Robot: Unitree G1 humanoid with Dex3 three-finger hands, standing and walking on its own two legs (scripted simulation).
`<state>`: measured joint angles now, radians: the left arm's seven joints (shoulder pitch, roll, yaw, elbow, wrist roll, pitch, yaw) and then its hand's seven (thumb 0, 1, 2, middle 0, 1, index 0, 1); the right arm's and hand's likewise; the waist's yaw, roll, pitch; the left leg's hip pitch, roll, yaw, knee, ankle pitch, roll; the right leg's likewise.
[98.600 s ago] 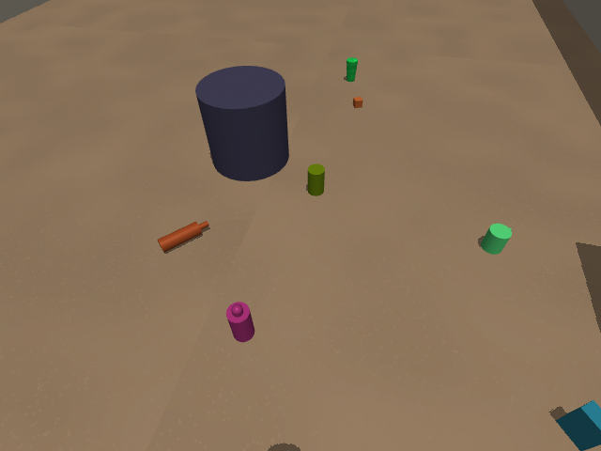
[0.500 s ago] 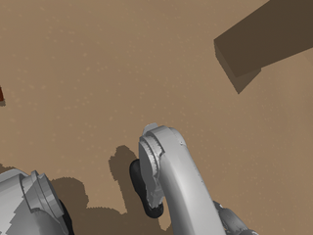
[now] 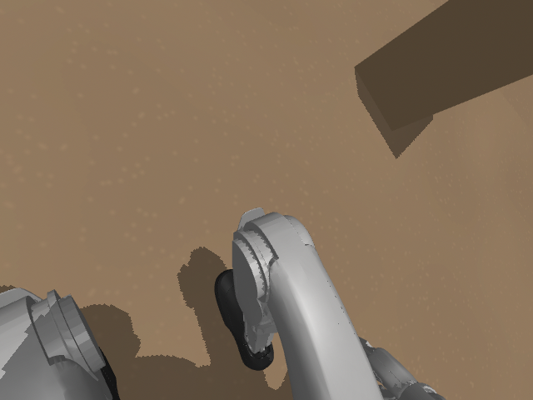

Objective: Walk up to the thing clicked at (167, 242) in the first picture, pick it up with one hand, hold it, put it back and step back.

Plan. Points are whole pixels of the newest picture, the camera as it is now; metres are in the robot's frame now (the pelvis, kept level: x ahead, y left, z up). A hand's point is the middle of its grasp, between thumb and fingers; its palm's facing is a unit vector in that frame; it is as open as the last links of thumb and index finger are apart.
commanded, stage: rest palm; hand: left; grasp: from above
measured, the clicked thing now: out of the picture +0.48 +0.36 -0.27
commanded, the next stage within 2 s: close in 0.38 s
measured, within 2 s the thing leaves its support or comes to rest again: neither
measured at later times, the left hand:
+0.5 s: hand out of the picture +0.47 +0.33 -0.24, palm faces -0.47 -0.10 -0.88, open 13.1 cm
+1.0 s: hand out of the picture +0.47 +0.33 -0.23, palm faces -0.48 -0.10 -0.87, open 12.0 cm
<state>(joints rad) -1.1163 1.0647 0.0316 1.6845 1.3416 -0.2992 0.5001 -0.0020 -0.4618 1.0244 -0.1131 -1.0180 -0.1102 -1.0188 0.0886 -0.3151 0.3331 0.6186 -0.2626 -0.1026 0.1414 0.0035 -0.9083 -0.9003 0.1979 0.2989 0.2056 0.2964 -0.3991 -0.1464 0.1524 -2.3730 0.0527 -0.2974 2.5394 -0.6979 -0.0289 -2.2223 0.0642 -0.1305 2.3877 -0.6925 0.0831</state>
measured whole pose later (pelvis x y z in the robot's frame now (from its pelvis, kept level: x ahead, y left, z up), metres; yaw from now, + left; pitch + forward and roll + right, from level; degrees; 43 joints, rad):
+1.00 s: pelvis +0.00 +0.00 +0.00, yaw -1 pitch +28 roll -14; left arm -1.12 1.08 0.03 1.66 1.32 -0.28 0.47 0.00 -0.17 0.77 -0.27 -0.94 -0.30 -0.90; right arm 0.09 -0.33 0.34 0.60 -0.26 -0.12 0.15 0.00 -0.90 -0.90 0.20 0.30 0.21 0.30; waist -0.40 -0.15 0.17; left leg -2.38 0.05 -0.30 2.54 -0.69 -0.02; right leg -2.22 0.07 -0.14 2.38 -0.68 0.08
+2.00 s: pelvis +0.00 +0.00 +0.00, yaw -1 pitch +28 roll -14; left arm -1.12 1.09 0.04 1.66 1.33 -0.29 0.48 0.00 0.16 0.46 -0.62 -0.65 -0.66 -0.58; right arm 0.08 -0.34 0.35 0.60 -0.27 -0.12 0.15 0.00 -0.90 -0.90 0.20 0.30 0.21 0.30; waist -0.40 -0.15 0.17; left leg -2.38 0.05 -0.31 2.55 -0.69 -0.02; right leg -2.22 0.07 -0.14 2.38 -0.68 0.09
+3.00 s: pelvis -0.01 +0.00 +0.02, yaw +3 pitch +32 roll -13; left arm -1.03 0.91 0.02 1.25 1.25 -0.24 0.14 -0.01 0.15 0.31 -0.79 -0.45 -0.82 -0.39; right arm 0.13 -0.31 0.19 0.57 -0.14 0.04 0.12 0.00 -0.91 -0.90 0.20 0.30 0.21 0.30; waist -0.28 -0.03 0.03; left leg -2.38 0.03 -0.22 2.43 -0.65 0.00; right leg -2.21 0.02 -0.09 2.31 -0.68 0.07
